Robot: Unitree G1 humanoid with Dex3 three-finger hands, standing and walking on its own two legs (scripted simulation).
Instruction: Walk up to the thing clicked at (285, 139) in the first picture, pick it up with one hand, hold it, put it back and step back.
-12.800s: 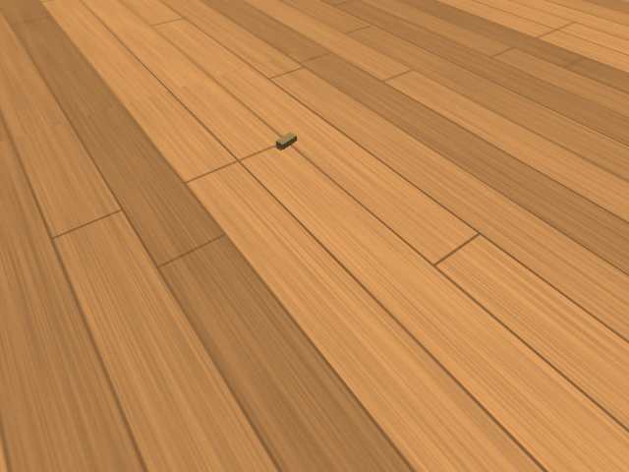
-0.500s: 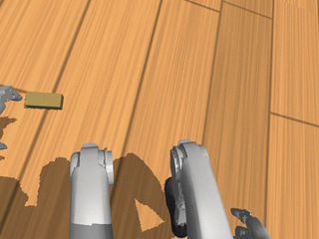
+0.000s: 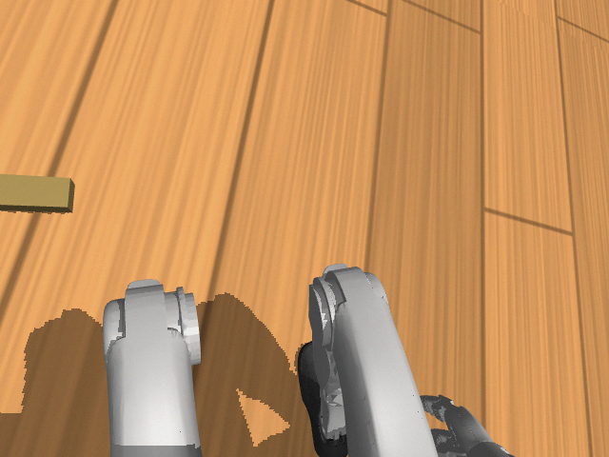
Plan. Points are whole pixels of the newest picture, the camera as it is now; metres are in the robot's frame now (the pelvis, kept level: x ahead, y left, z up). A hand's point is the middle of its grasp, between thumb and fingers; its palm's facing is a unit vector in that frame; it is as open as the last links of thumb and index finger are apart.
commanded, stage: rise first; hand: left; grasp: from above
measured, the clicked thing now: (32, 193) +0.48 +0.36 -0.31
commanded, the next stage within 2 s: none
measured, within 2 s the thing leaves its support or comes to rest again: neither
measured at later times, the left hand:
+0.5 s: hand out of the picture +0.42 +0.39 -0.18, palm faces -0.47 -0.07 -0.88, open 13.1 cm
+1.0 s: hand out of the picture +0.42 +0.39 -0.19, palm faces -0.45 -0.10 -0.89, open 12.4 cm
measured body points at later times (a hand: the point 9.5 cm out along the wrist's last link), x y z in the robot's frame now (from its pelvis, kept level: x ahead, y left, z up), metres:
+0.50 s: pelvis +0.00 +0.00 -0.02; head +0.24 +0.11 +0.35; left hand +0.44 +0.39 -0.13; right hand +0.09 -0.28 -0.11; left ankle +0.07 +0.13 -0.29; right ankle +0.10 -0.14 -0.29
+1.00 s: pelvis +0.00 +0.00 -0.02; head +0.24 +0.13 +0.34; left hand +0.44 +0.40 -0.14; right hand +0.10 -0.27 -0.11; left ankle +0.07 +0.13 -0.29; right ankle +0.10 -0.14 -0.29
